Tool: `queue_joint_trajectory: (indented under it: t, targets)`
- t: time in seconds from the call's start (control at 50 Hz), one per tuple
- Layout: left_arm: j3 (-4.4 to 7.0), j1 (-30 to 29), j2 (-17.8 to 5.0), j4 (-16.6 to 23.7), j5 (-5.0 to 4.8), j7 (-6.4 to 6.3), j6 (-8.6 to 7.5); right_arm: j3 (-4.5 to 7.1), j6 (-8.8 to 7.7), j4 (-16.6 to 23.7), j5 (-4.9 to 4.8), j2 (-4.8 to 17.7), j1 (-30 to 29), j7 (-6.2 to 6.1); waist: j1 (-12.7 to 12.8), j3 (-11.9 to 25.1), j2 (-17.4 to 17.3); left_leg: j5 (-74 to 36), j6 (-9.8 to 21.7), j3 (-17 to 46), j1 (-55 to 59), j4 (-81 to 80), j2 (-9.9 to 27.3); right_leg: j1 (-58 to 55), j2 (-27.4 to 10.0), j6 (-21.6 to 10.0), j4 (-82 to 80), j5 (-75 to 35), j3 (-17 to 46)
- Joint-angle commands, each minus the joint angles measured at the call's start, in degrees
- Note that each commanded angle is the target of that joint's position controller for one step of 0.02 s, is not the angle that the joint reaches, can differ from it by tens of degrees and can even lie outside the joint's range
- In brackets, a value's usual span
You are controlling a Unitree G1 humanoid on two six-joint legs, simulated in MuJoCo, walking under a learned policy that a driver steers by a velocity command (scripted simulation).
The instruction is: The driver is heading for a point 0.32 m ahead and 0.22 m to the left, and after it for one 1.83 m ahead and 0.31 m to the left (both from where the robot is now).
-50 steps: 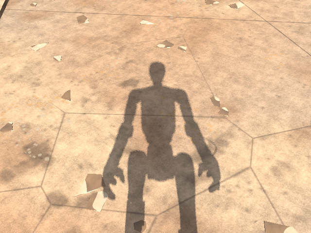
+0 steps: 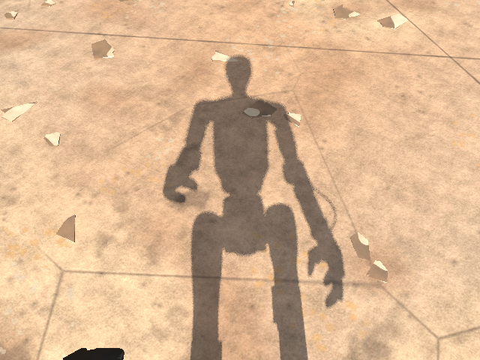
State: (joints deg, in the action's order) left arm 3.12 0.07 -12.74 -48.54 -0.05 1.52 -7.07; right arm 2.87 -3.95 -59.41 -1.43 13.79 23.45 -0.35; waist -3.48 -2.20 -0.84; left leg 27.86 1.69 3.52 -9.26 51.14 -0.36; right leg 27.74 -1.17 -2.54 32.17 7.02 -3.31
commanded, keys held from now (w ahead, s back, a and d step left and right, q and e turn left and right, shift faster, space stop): w+q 0.38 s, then q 0.30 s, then no key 0.32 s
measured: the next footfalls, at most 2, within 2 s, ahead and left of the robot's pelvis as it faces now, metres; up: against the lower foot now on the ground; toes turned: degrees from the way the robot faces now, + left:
left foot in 0.48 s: +0.40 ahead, +0.18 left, +0.00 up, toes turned +22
right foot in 0.98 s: +0.55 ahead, +0.00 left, +0.00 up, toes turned +29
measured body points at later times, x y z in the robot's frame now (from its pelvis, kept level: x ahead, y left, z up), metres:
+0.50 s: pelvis +0.26 +0.05 -0.01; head +0.30 +0.08 +0.44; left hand +0.21 +0.33 -0.15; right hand +0.52 -0.14 -0.10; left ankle +0.36 +0.16 -0.73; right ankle +0.11 -0.11 -0.69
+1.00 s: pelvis +0.41 +0.09 +0.01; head +0.43 +0.10 +0.46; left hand +0.41 +0.39 -0.10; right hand +0.66 -0.08 -0.10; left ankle +0.36 +0.16 -0.72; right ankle +0.51 -0.02 -0.73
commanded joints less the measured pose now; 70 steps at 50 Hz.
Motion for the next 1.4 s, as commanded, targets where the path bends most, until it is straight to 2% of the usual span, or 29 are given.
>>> queue_joint_trajectory:
  t: [0.02,0.04,0.06,0.1,0.14,0.28,0.36,0.4,0.44,0.46,0.48,0.5,0.52,0.54,0.56,0.58,0.6,0.64,0.68,0.76,0.84,0.94,0.96,0.98,1.0,1.02,1.04,1.14,1.4]
  targets:
    - [2.19,16.37,-8.28,-1.63,-0.09,-0.98,0.45,1.47,-2.28,6.15,-1.85,7.58,-3.71,-0.17,8.97,13.25,8.71,-2.26,1.52,2.82,-34.78,26.01,4.28,-39.23,-20.97,-9.94,-14.99,7.01,28.29]
    - [1.56,12.37,-6.42,-1.51,0.07,-0.78,0.32,1.69,-1.84,6.46,-1.28,6.65,-5.7,-0.51,7.11,8.3,5.07,-6.63,1.5,2.09,-32.09,22.91,6.4,-29.87,-18.57,-8.55,-17.8,4.34,22.0]
    - [1.15,9.97,-4.87,-1.63,0.46,-0.62,0.05,2.26,-0.97,6.29,-0.74,5.82,-5.33,-0.73,5.05,5.47,5.8,-9.53,1.72,2.41,-28.95,19.77,8.14,-23.82,-16.18,-7.25,-20.15,2.69,16.59]
    - [1.34,8.92,-4.75,-2.5,0.84,-0.56,-0.08,2.15,0.74,6.26,-0.8,2.48,-3.14,-0.53,2.87,3.24,6.84,-11.93,1.81,2.05,-24.92,17.75,9.2,-17.63,-14.73,-7.05,-23.3,0.25,10.45]
    - [1.82,9.45,-6.26,-3.31,0.97,-1.01,-0.34,2.48,1.78,7.71,-0.67,2.34,-4.83,-0.66,2.11,1.32,5.55,-15.39,1.45,2.27,-27.33,15.73,9.42,-16.31,-14.68,-7.62,-24.93,-3.89,6.03]
    - [2.71,13.29,-9.52,-4.33,0.72,-2.93,0.44,2.09,1.45,12.78,0.34,2.07,-17.28,1.47,4.92,-2.04,3.11,-31.32,0.64,-1.64,-30.65,-4.72,8.05,-21.21,-13.84,-6.37,-26.17,-8.78,-4.97]
    - [3.34,17.38,-11.06,-5.33,-0.3,-3.14,1.77,1.51,1.51,16.53,0.2,2.0,-24.14,3.0,7.11,-4.19,2.63,-27.64,1.99,-4.68,-33.07,-11.35,7.2,-29.74,-16.21,-5.78,-23.25,-11.68,-7.56]
    - [3.7,16.35,-12.2,-4.94,-0.75,-3.2,2.68,1.87,1.6,18.07,0.25,3.09,-24.53,3.65,5.83,-3.97,3.72,-22.39,3.37,-7.29,-30.39,-13.55,5.08,-32.25,-16.66,-4.63,-18.28,-24.73,-9.37]
    - [4.18,14.54,-14.05,-3.9,-1.23,-3.66,3.86,3.38,1.56,17.73,0.47,6.02,-17.97,3.84,1.7,1.3,6.08,-17.81,5.19,-11.38,-19.7,-14.17,-0.24,-32.59,-15.65,-2.85,-5.58,-47.86,-10.6]
    - [4.07,13.25,-14.16,-3.3,-1.57,-3.77,4.29,4.93,1.31,15.71,0.35,8.87,-9.33,3.58,-2.87,5.95,5.37,-23.14,6.85,-11.84,-8.1,-19.11,-3.1,-29.7,-13.45,-0.89,5.86,-48.82,-11.45]
    - [3.7,14.0,-13.35,-2.42,-0.93,-3.72,3.91,6.84,1.49,14.2,0.59,13.57,-2.54,2.24,-5.68,10.6,0.68,-36.3,9.43,-4.56,7.44,-22.01,-0.11,-18.17,-10.37,3.07,21.99,-32.27,-11.51]
    - [1.13,19.87,-4.22,0.23,2.34,-2.87,2.65,7.5,1.64,14.96,1.51,20.49,-4.65,1.28,2.52,16.17,-15.78,-59.88,19.14,21.21,27.9,-18.47,16.32,6.78,0.52,7.17,44.21,29.17,-8.16]
    - [1.08,18.96,-7.81,0.56,0.25,-2.02,0.77,6.56,1.43,17.62,1.93,18.39,-2.19,1.71,-0.81,29.92,-8.84,-55.87,25.61,36.7,31.85,-24.96,22.66,9.73,3.06,6.84,52.77,34.4,6.02]
    - [1.76,11.92,-9.76,2.34,-2.05,-1.93,0.21,5.63,1.18,18.02,2.08,15.15,-4.02,1.98,-2.22,24.44,-3.73,-56.79,22.45,28.85,27.8,-26.7,20.07,13.17,0.56,5.43,52.57,29.18,8.04]
    - [1.53,9.97,-9.13,2.78,-1.78,-2.42,0.17,5.07,0.9,18.24,0.85,12.54,-7.85,1.86,-0.41,16.89,-0.72,-53.26,19.3,21.71,19.48,-27.32,16.95,14.62,-1.74,4.68,47.5,23.47,7.39]
    - [1.91,9.88,-9.68,1.89,-0.47,-3.16,0.78,4.48,0.99,19.13,0.24,10.42,-11.77,1.56,1.6,12.14,1.34,-50.94,17.1,17.63,10.82,-28.77,14.65,12.4,-3.71,4.92,43.62,19.97,7.27]
    - [2.47,10.68,-10.75,2.01,0.05,-3.59,1.8,4.1,1.18,19.98,0.75,9.39,-14.21,1.26,3.7,10.43,0.7,-50.9,16.48,15.33,3.59,-30.4,13.25,8.19,-4.68,4.91,41.21,18.21,7.67]
    - [2.69,12.01,-9.96,2.76,0.38,-3.87,3.55,4.21,1.24,20.61,1.81,10.17,-15.12,1.07,5.68,9.9,-0.27,-53.45,16.2,13.47,-3.15,-31.72,11.94,3.87,-4.15,5.25,37.05,16.82,7.3]
    - [2.35,11.5,-8.6,3.46,0.85,-4.27,4.31,4.61,1.26,20.68,1.69,11.59,-14.25,0.54,5.89,10.4,-1.1,-56.16,15.73,11.53,-4.81,-31.47,10.55,3.75,-2.9,6.0,31.87,14.02,6.97]
    - [1.79,8.45,-7.88,4.27,0.71,-4.23,5.2,3.99,2.55,20.77,1.04,10.67,-13.68,-0.86,4.48,11.5,-3.47,-48.13,13.14,10.08,-3.11,-31.05,9.36,4.94,-2.69,7.23,22.29,5.84,7.2]
    - [1.53,4.08,-8.04,5.55,0.2,-3.7,5.48,3.27,3.39,20.28,1.81,10.05,-13.37,-1.32,2.5,9.28,-5.33,-36.87,11.65,11.14,-3.57,-31.5,9.04,2.21,-2.44,7.18,13.3,2.74,7.33]
    - [1.46,4.57,-8.11,5.62,0.2,-2.67,4.46,1.83,3.84,19.68,1.81,8.24,-13.73,-0.82,3.1,8.03,-6.22,-38.73,10.62,13.64,-2.28,-25.95,9.3,-5.58,-0.51,4.95,1.09,5.83,5.53]
    - [1.26,5.99,-7.51,5.23,0.45,-2.35,4.0,1.35,3.88,19.58,1.42,7.47,-13.98,-0.87,4.6,7.79,-5.51,-37.17,8.77,13.37,-3.21,-24.41,7.93,-10.49,-0.4,3.73,-7.14,-1.89,5.18]
    - [1.5,7.03,-9.38,5.09,1.29,-2.31,3.62,0.93,3.58,19.52,1.81,6.49,-12.23,-0.96,4.28,8.57,-3.3,-32.52,5.99,12.92,-5.12,-22.74,5.62,-16.56,-3.97,2.09,-9.87,-13.22,8.63]
    - [2.22,7.74,-13.53,5.63,1.93,-2.59,3.71,0.7,3.11,19.46,3.16,5.73,-8.26,-0.85,1.38,11.02,4.3,-20.18,3.24,8.88,-9.04,-17.37,0.65,-23.35,-11.68,-1.38,-6.91,-29.15,14.62]
    - [1.7,6.71,-11.71,4.81,2.13,-2.68,4.21,0.79,2.9,19.18,2.59,5.33,-6.32,-0.87,-0.25,11.23,12.51,-7.46,0.49,4.13,-12.15,-15.33,-2.74,-23.21,-15.72,-8.07,-6.72,-30.39,19.03]
    - [0.87,5.95,-8.16,4.81,1.34,-2.56,4.45,0.88,3.02,19.48,2.79,6.98,-8.85,-0.8,0.91,11.08,12.96,-6.77,-0.95,3.07,-9.97,-16.33,-0.87,-20.51,-16.27,-9.74,-8.37,-24.51,21.08]
    - [1.07,4.99,-9.45,4.89,0.77,-1.9,4.31,1.23,5.3,19.52,2.14,7.09,-12.78,-0.3,3.28,6.54,3.94,-21.75,1.99,5.05,-4.7,-22.9,0.64,-14.86,-4.49,0.25,-5.0,-4.91,8.66]
    - [0.49,5.0,-7.67,1.87,0.44,-2.28,5.37,1.04,3.81,17.15,2.07,5.78,-12.05,-0.73,4.15,4.36,-0.11,-24.64,1.53,6.26,-4.88,-24.68,1.66,-18.44,-2.36,0.97,-3.43,-5.99,6.88]
Velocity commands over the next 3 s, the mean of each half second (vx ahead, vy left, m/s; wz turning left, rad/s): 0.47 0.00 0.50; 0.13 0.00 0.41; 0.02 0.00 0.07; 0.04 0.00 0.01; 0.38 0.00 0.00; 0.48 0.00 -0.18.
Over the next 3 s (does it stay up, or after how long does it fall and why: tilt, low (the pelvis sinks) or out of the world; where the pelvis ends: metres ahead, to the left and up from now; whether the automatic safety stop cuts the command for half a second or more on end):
stays up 0.85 0.30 0.02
